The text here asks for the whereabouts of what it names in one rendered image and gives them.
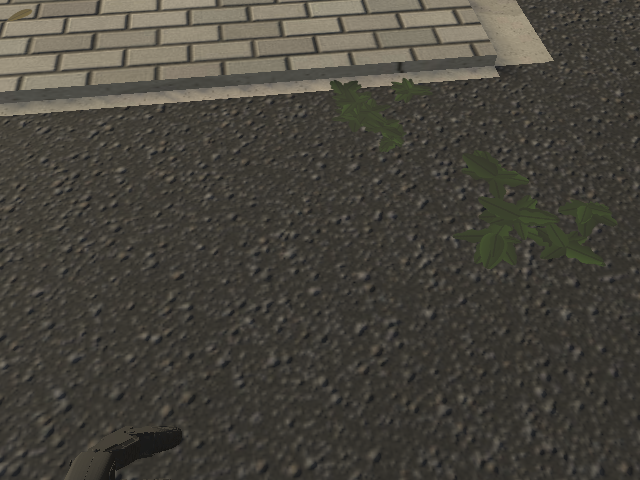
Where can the robot left hand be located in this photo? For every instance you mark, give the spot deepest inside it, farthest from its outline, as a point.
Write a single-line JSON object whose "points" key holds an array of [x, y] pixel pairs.
{"points": [[121, 448]]}

